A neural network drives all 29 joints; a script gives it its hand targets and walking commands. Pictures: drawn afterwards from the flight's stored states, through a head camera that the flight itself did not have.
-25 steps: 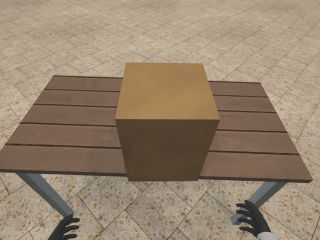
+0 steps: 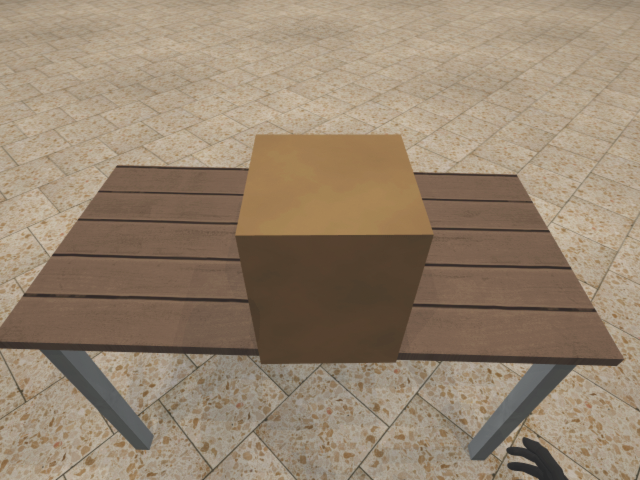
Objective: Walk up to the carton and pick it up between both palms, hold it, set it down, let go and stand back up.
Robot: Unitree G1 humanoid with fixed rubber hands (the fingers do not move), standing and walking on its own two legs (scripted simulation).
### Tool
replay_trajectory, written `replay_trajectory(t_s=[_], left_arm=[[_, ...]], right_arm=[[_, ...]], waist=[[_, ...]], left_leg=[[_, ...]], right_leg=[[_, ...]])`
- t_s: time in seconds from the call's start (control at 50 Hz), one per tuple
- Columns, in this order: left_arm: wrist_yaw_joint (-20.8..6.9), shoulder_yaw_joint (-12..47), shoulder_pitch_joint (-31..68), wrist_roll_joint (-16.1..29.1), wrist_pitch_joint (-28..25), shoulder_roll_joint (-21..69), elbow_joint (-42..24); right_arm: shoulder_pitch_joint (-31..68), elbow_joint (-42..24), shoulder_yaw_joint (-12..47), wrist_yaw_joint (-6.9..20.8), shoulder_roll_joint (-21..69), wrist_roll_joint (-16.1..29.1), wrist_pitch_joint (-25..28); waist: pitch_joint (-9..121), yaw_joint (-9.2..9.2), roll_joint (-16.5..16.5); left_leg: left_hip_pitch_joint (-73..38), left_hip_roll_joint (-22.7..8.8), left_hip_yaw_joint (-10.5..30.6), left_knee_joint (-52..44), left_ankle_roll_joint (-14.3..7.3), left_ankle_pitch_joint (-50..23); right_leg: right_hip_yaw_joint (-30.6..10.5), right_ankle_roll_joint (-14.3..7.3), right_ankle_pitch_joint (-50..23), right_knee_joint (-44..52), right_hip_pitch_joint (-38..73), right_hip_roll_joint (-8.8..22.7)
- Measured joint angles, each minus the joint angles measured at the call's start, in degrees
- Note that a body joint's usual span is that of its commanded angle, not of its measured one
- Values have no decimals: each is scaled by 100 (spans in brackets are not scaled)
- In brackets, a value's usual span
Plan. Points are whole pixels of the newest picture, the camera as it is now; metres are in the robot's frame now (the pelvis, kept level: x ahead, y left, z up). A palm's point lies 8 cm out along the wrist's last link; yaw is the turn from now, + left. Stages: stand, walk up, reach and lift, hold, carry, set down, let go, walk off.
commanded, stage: stand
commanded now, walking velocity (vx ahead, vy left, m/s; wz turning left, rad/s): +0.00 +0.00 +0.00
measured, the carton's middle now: (328, 253) +0.46 -0.02 +0.03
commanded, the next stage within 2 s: none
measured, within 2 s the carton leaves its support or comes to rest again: neither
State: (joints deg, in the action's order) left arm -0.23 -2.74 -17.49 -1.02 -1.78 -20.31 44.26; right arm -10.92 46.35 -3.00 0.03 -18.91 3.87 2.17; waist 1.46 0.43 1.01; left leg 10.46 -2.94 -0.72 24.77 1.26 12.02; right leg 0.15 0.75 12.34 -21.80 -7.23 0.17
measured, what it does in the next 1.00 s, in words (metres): stands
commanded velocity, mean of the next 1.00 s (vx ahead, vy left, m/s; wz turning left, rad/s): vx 0.00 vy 0.00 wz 0.00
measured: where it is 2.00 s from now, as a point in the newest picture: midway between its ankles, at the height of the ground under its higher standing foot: outside the picture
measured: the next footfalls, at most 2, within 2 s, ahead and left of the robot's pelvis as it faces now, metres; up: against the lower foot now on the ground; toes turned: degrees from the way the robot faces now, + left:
none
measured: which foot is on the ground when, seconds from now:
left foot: down 0.00-1.00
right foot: down 0.00-1.00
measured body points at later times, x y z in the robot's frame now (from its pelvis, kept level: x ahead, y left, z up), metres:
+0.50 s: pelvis -0.01 +0.00 +0.00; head -0.04 +0.00 +0.45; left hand +0.08 +0.31 -0.10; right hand +0.12 -0.30 -0.09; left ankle +0.02 +0.13 -0.74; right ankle +0.00 -0.13 -0.74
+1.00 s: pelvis -0.02 +0.00 +0.00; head -0.05 +0.00 +0.45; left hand +0.08 +0.32 -0.10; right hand +0.11 -0.30 -0.10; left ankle +0.02 +0.13 -0.74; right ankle +0.00 -0.13 -0.74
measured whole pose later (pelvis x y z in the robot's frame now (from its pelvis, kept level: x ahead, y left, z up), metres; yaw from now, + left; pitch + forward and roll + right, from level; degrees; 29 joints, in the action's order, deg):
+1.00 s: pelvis -0.02 +0.00 +0.00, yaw +0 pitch -4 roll -1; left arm -0.3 -2.7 -14.4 -1.0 -1.9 -21.4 50.4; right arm -11.0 47.0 -1.5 -0.2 -20.5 3.9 1.6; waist 0.6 0.4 1.9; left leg 10.5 -2.9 -0.7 24.8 1.2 10.7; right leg 0.1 0.8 11.0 -21.8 -7.2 0.2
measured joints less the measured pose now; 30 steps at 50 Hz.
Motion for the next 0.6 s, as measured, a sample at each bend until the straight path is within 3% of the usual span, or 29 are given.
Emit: replay_trajectory(t_s=[0.6], left_arm=[[-8, 0, 139, 0, -9, -89, 425]], right_arm=[[-11, 2, 95, -16, -129, -1, -41]], waist=[[-7, 0, 68]], left_leg=[[0, 0, 0, 0, 1, -74]], right_leg=[[0, 4, -76, -1, 0, 1]])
